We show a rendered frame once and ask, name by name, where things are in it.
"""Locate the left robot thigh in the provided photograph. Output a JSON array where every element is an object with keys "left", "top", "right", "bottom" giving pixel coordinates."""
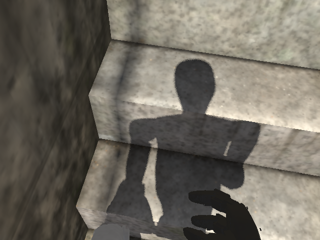
[{"left": 91, "top": 224, "right": 130, "bottom": 240}]

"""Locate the right robot hand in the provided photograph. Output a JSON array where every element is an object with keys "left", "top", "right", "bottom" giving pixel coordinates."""
[{"left": 183, "top": 188, "right": 262, "bottom": 240}]

